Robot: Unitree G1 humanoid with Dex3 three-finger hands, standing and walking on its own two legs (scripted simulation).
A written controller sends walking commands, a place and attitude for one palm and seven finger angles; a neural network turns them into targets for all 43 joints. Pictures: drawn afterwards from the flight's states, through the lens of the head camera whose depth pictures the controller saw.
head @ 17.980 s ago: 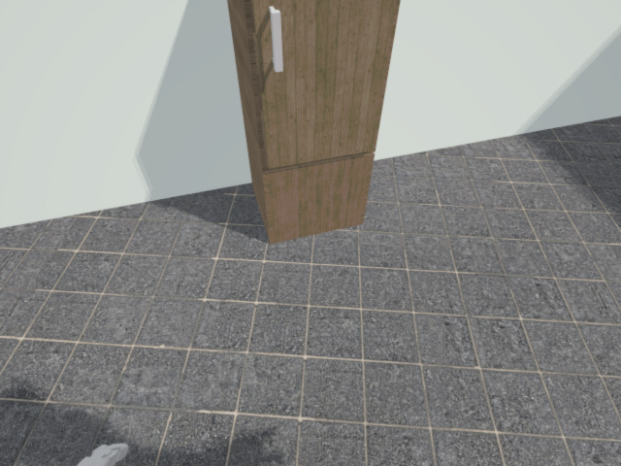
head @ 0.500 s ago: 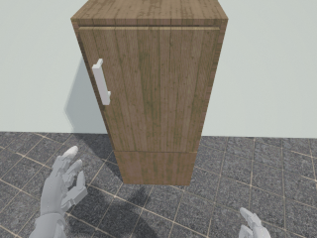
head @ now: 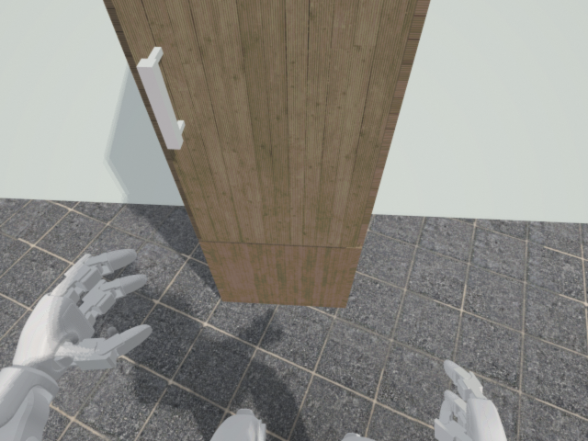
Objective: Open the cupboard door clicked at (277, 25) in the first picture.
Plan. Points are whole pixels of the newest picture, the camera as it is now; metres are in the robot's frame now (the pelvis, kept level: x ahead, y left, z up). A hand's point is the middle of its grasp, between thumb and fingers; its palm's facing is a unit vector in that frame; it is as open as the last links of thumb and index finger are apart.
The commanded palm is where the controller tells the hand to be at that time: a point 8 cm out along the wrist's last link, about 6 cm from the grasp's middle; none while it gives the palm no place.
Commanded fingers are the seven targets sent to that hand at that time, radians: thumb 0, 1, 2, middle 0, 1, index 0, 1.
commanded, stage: raise the hand with hooked fingers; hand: left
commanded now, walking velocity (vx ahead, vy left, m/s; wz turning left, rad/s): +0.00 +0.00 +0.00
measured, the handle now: (166, 100) +0.57 +0.23 +0.14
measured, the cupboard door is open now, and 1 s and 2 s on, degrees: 0 0 0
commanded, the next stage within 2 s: move the hooked fingers beside the handle in 1.36 s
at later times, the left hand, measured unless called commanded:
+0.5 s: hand (19, 280) +0.26 +0.31 +0.13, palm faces +0.04 -1.00 -0.06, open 13.3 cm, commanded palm +0.23 +0.35 +0.13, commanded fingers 0.00 -0.50 0.30 -0.30 -1.20 -0.30 -1.20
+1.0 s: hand (9, 241) +0.29 +0.31 +0.17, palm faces +0.00 -1.00 -0.05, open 14.0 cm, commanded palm +0.25 +0.36 +0.17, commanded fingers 0.00 -0.50 0.30 -0.30 -1.20 -0.30 -1.20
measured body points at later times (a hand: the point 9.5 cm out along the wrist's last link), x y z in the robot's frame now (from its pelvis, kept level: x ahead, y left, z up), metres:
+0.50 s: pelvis +0.00 +0.05 +0.03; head +0.01 +0.07 +0.48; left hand +0.25 +0.36 +0.14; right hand +0.18 -0.18 -0.03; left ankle +0.05 +0.13 -0.68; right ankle -0.01 -0.08 -0.68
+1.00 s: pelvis +0.00 +0.04 +0.04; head +0.00 +0.03 +0.49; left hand +0.28 +0.36 +0.17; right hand +0.15 -0.21 -0.03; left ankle +0.05 +0.13 -0.68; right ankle -0.01 -0.08 -0.68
